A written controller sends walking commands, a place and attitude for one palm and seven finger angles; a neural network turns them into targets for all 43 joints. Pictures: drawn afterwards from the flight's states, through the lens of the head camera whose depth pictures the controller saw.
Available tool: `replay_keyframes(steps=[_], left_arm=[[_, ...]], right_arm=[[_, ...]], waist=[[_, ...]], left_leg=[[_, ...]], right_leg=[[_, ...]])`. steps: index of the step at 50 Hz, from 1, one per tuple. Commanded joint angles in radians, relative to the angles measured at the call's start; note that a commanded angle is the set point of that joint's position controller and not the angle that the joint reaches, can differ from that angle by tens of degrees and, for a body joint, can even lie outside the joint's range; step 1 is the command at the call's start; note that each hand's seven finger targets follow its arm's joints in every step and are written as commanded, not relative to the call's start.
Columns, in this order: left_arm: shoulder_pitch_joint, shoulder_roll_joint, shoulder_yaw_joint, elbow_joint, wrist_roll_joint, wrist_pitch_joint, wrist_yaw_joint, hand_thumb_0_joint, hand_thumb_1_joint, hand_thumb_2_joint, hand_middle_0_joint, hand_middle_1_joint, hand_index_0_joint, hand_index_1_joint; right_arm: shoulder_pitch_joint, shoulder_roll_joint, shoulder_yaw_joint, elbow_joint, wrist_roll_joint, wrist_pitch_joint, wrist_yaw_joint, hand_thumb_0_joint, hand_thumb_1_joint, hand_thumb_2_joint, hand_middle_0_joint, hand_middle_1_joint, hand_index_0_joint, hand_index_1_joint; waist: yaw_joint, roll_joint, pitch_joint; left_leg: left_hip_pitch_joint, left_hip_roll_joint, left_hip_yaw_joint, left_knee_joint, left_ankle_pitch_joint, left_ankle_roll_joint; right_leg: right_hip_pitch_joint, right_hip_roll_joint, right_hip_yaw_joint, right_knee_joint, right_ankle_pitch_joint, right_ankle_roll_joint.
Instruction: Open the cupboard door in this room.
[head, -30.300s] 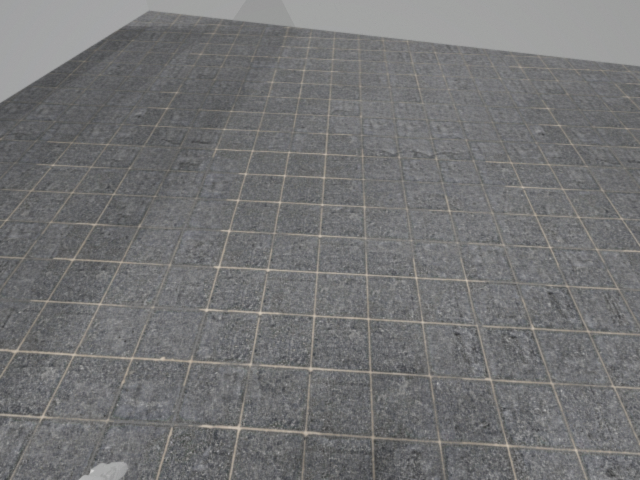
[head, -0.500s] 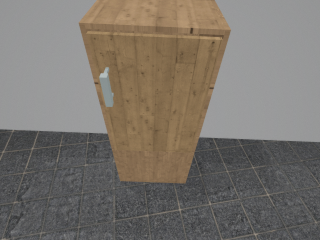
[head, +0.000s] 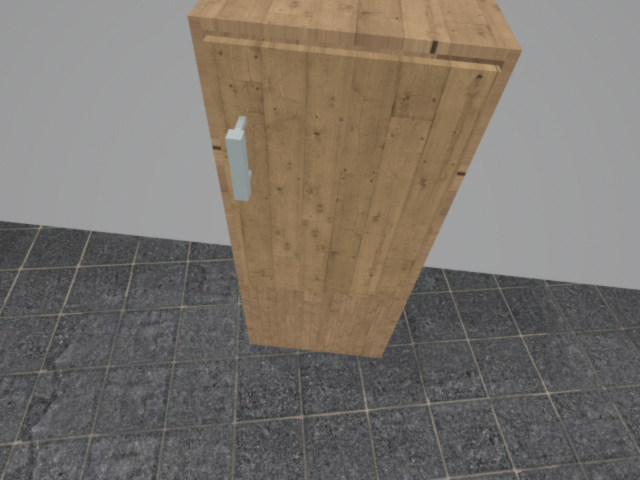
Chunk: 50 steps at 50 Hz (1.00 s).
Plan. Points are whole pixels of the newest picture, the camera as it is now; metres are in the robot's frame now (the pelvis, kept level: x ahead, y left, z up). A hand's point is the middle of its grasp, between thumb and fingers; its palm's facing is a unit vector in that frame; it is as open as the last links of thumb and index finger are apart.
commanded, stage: come to a stop and stand still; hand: left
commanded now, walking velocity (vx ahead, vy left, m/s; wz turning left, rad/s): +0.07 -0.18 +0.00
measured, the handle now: (242, 159) +0.56 +0.17 +0.07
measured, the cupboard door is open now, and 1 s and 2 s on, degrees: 0 0 0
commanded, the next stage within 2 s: look again from close up in 0.72 s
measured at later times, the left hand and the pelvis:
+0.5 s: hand out of the picture -0.04 +0.13 -0.16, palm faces +0.02 -0.99 -0.15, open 7.4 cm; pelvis -0.02 -0.03 +0.01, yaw -1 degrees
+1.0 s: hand out of the picture -0.04 +0.14 -0.17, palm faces +0.01 -0.98 -0.17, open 7.4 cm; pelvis -0.03 -0.02 +0.00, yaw +0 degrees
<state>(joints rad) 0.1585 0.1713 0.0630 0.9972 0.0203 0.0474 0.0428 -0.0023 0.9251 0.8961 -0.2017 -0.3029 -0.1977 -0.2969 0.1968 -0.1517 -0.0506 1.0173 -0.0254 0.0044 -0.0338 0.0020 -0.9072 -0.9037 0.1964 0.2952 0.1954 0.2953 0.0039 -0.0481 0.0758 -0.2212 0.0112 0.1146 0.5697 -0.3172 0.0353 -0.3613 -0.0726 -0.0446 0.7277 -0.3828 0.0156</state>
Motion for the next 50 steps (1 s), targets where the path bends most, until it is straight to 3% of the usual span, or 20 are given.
replay_keyframes(steps=[1,3,5,7,9,11,12,13,14,17,23,29,40,41,42,43,45,47,49,50], left_arm=[[0.093,0.037,-0.005,-0.009,0.003,-0.014,-0.019,0.000,0.900,0.900,-0.200,-0.300,-0.200,-0.300],[0.086,0.037,-0.014,-0.003,-0.001,-0.021,-0.024,0.000,0.900,0.900,-0.200,-0.300,-0.200,-0.300],[0.072,0.043,-0.018,-0.003,-0.001,-0.023,-0.027,0.000,0.900,0.900,-0.200,-0.300,-0.200,-0.300],[0.105,0.047,-0.016,0.005,-0.002,-0.020,-0.027,0.000,0.900,0.900,-0.200,-0.300,-0.200,-0.300],[0.171,0.051,-0.016,0.024,0.000,-0.024,-0.025,0.000,0.900,0.900,-0.200,-0.300,-0.200,-0.300],[0.198,0.085,-0.017,0.042,0.002,-0.038,-0.016,0.000,0.900,0.900,-0.200,-0.300,-0.200,-0.300],[0.194,0.092,-0.022,0.045,0.000,-0.040,-0.015,0.000,0.900,0.900,-0.200,-0.300,-0.200,-0.300],[0.183,0.092,-0.025,0.054,0.000,-0.046,-0.015,0.000,0.900,0.900,-0.200,-0.300,-0.200,-0.300],[0.173,0.084,-0.031,0.057,-0.002,-0.050,-0.014,0.000,0.900,0.900,-0.200,-0.300,-0.200,-0.300],[0.171,0.069,-0.044,0.077,-0.007,-0.056,-0.011,0.000,0.900,0.900,-0.200,-0.300,-0.200,-0.300],[0.209,0.052,-0.050,0.106,-0.010,-0.063,-0.004,0.000,0.900,0.900,-0.200,-0.300,-0.200,-0.300],[0.235,0.030,-0.046,0.113,-0.011,-0.066,0.001,0.000,0.900,0.900,-0.200,-0.300,-0.200,-0.300],[0.273,-0.005,-0.045,0.113,-0.010,-0.070,0.007,0.000,0.900,0.900,-0.200,-0.300,-0.200,-0.300],[0.295,0.045,-0.057,0.130,0.010,-0.097,0.035,0.000,0.900,0.900,-0.200,-0.300,-0.200,-0.300],[0.255,0.090,-0.045,0.082,-0.001,-0.102,0.025,0.000,0.900,0.900,-0.200,-0.300,-0.200,-0.300],[0.202,0.083,-0.045,0.061,0.000,-0.102,0.019,0.000,0.900,0.900,-0.200,-0.300,-0.200,-0.300],[0.179,0.059,-0.046,0.045,-0.002,-0.102,0.013,0.000,0.900,0.900,-0.200,-0.300,-0.200,-0.300],[0.200,0.035,-0.050,0.049,-0.004,-0.092,0.007,0.000,0.900,0.900,-0.200,-0.300,-0.200,-0.300],[0.214,0.022,-0.053,0.053,-0.004,-0.084,0.003,0.000,0.900,0.900,-0.200,-0.300,-0.200,-0.300],[0.214,0.023,-0.053,0.056,-0.003,-0.083,0.001,0.000,0.900,0.900,-0.200,-0.300,-0.200,-0.300]], right_arm=[[0.023,-0.127,-0.005,-0.031,-0.008,-0.023,-0.010,0.000,-0.900,-0.900,0.200,0.300,0.200,0.300],[0.056,-0.138,-0.008,-0.015,-0.006,-0.023,-0.014,0.000,-0.900,-0.900,0.200,0.300,0.200,0.300],[0.087,-0.153,-0.019,0.002,-0.005,-0.019,-0.017,0.000,-0.900,-0.900,0.200,0.300,0.200,0.300],[0.095,-0.176,-0.024,0.012,-0.002,-0.014,-0.019,0.000,-0.900,-0.900,0.200,0.300,0.200,0.300],[0.072,-0.173,-0.023,0.014,0.005,-0.011,-0.019,0.000,-0.900,-0.900,0.200,0.300,0.200,0.300],[0.070,-0.122,-0.013,0.017,0.015,-0.015,-0.013,0.000,-0.900,-0.900,0.200,0.300,0.200,0.300],[0.064,-0.101,-0.005,0.019,0.018,-0.013,-0.008,0.000,-0.900,-0.900,0.200,0.300,0.200,0.300],[0.055,-0.089,0.001,0.029,0.016,-0.006,-0.007,0.000,-0.900,-0.900,0.200,0.300,0.200,0.300],[0.057,-0.082,0.004,0.038,0.015,-0.003,-0.006,0.000,-0.900,-0.900,0.200,0.300,0.200,0.300],[0.073,-0.068,0.019,0.079,0.015,-0.005,-0.001,0.000,-0.900,-0.900,0.200,0.300,0.200,0.300],[0.119,-0.050,0.030,0.121,0.015,-0.006,0.002,0.000,-0.900,-0.900,0.200,0.300,0.200,0.300],[0.177,-0.022,0.031,0.144,0.012,-0.005,0.000,0.000,-0.900,-0.900,0.200,0.300,0.200,0.300],[0.229,0.006,0.031,0.148,0.012,-0.008,-0.004,0.000,-0.900,-0.900,0.200,0.300,0.200,0.300],[0.093,-0.050,0.038,0.070,0.013,-0.032,0.012,0.000,-0.900,-0.900,0.200,0.300,0.200,0.300],[0.165,0.004,0.032,0.039,0.012,-0.015,0.015,0.000,-0.900,-0.900,0.200,0.300,0.200,0.300],[0.216,-0.006,0.033,0.051,0.009,-0.013,0.020,0.000,-0.900,-0.900,0.200,0.300,0.200,0.300],[0.256,-0.009,0.036,0.045,0.002,-0.023,0.023,0.000,-0.900,-0.900,0.200,0.300,0.200,0.300],[0.234,-0.023,0.039,0.027,0.002,-0.031,0.018,0.000,-0.900,-0.900,0.200,0.300,0.200,0.300],[0.211,-0.043,0.040,0.011,0.004,-0.032,0.014,0.000,-0.900,-0.900,0.200,0.300,0.200,0.300],[0.209,-0.042,0.042,0.010,0.003,-0.036,0.013,0.000,-0.900,-0.900,0.200,0.300,0.200,0.300]], waist=[[0.009,0.166,-0.005],[-0.017,0.170,-0.044],[-0.037,0.151,-0.048],[-0.033,0.153,-0.069],[-0.006,0.131,-0.073],[-0.010,0.051,-0.069],[-0.017,0.044,-0.064],[-0.021,-0.026,-0.068],[-0.024,-0.055,-0.043],[-0.022,0.016,0.004],[-0.012,0.034,0.032],[-0.011,0.030,0.040],[-0.010,0.045,0.048],[0.031,0.075,0.095],[-0.037,0.076,0.003],[-0.060,0.051,-0.033],[-0.061,0.096,-0.048],[-0.033,0.136,-0.017],[-0.017,0.086,0.024],[-0.011,0.099,0.026]], left_leg=[[0.012,0.266,-0.245,-0.334,0.273,0.109],[0.139,0.270,-0.219,-0.287,0.456,0.114],[0.195,0.281,-0.210,-0.246,0.593,0.116],[0.199,0.281,-0.204,-0.211,0.652,0.106],[0.138,0.242,-0.172,-0.168,0.562,0.069],[0.044,0.155,-0.111,-0.131,0.362,0.001],[0.041,0.124,-0.089,-0.151,0.258,-0.017],[0.061,0.111,-0.075,-0.154,0.198,-0.029],[0.079,0.106,-0.068,-0.164,0.154,-0.032],[0.083,0.112,-0.086,-0.222,0.140,-0.031],[0.065,0.102,-0.086,-0.253,0.099,-0.035],[0.040,0.093,-0.079,-0.239,0.092,-0.038],[0.026,0.099,-0.080,-0.222,0.110,-0.037],[-0.095,0.096,-0.060,-0.010,0.125,-0.063],[-0.040,0.070,-0.086,-0.001,-0.023,-0.046],[-0.004,0.066,-0.081,-0.003,-0.004,-0.040],[0.007,0.073,-0.098,-0.056,0.047,-0.026],[-0.072,0.095,-0.140,-0.132,0.038,-0.006],[-0.123,0.103,-0.163,-0.182,-0.012,0.005],[-0.131,0.107,-0.169,-0.203,-0.003,0.010]], right_leg=[[-0.020,0.011,0.056,0.093,-0.021,0.011],[-0.019,0.011,0.034,-0.004,-0.025,0.019],[-0.003,0.019,0.013,-0.083,-0.030,0.018],[0.054,0.026,0.001,-0.162,0.018,0.012],[0.152,0.023,0.000,-0.291,0.169,0.002],[0.235,-0.051,0.084,-0.350,0.417,-0.030],[0.219,-0.080,0.092,-0.346,0.440,-0.043],[0.187,-0.075,0.111,-0.358,0.406,-0.050],[0.146,-0.078,0.114,-0.385,0.347,-0.051],[0.122,-0.054,0.106,-0.425,0.233,-0.038],[0.125,-0.050,0.105,-0.479,0.117,-0.037],[0.116,-0.046,0.111,-0.491,0.070,-0.044],[0.104,-0.040,0.100,-0.469,0.112,-0.051],[0.089,-0.094,0.147,-0.409,0.540,-0.032],[0.065,-0.141,0.187,-0.453,0.219,-0.083],[0.016,-0.110,0.164,-0.453,-0.033,-0.104],[0.000,-0.064,0.107,-0.382,-0.039,-0.100],[0.046,-0.018,0.084,-0.321,0.008,-0.083],[0.073,-0.003,0.071,-0.302,0.027,-0.075],[0.096,-0.002,0.059,-0.291,0.061,-0.071]])
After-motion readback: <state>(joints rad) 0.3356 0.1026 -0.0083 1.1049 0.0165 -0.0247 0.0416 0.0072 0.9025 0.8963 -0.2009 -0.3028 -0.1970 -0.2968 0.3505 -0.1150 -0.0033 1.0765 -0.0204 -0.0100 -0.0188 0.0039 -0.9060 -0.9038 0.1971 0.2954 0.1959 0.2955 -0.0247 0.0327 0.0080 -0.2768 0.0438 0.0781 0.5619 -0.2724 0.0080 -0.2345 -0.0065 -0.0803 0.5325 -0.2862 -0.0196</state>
